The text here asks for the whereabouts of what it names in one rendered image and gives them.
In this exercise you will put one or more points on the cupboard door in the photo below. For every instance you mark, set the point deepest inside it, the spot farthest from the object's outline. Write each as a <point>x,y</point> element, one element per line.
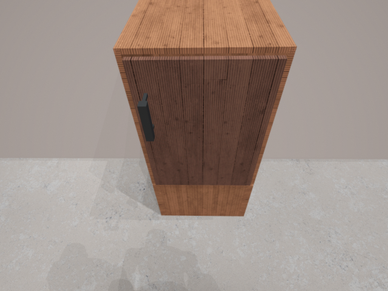
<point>210,114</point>

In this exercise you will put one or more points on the handle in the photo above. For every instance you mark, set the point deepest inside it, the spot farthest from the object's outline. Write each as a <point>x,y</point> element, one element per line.
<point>144,112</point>

